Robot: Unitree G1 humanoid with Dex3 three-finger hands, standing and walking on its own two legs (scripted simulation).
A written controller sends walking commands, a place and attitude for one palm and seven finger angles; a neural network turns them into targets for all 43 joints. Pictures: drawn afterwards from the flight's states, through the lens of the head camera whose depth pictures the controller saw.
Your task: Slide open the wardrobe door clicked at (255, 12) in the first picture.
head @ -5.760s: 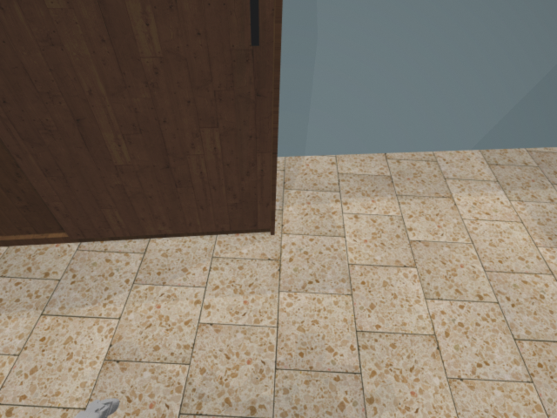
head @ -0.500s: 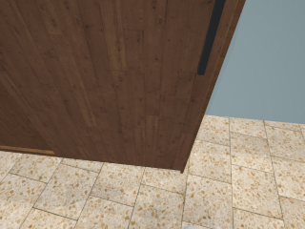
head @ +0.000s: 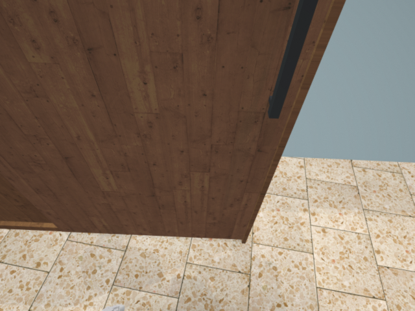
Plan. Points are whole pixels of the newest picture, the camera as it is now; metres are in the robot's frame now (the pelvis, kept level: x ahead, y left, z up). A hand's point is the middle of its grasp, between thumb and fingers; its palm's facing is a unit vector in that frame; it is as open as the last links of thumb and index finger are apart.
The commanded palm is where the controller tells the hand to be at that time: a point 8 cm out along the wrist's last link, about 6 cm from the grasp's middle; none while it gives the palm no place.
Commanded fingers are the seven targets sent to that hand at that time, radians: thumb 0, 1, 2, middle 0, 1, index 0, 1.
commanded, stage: come to a stop and stand still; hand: right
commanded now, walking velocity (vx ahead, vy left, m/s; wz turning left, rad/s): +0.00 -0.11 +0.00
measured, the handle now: (292, 40) +0.49 -0.12 +0.27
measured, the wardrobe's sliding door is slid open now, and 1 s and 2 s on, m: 0.00 0.00 0.00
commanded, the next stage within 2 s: look again from close up in 1.22 s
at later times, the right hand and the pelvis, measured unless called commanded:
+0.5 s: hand out of the picture -0.03 -0.20 -0.17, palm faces +0.12 +0.97 -0.22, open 7.4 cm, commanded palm none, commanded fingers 0.00 -0.90 -0.90 0.20 0.30 0.20 0.30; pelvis -0.06 -0.01 +0.01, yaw -2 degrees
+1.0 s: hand out of the picture -0.09 -0.17 -0.17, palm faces +0.05 +0.99 -0.15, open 7.4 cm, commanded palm none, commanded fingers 0.00 -0.90 -0.90 0.20 0.30 0.20 0.30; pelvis -0.07 -0.02 +0.01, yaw -1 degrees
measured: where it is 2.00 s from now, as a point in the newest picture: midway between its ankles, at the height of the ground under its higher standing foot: outside the picture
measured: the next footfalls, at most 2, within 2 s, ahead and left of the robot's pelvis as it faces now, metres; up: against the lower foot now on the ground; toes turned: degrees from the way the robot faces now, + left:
right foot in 0.44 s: -0.05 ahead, -0.13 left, +0.00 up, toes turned -4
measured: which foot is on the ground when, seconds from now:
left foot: down 0.00-1.00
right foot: down 0.00-0.04, up 0.06-0.42, down 0.44-1.00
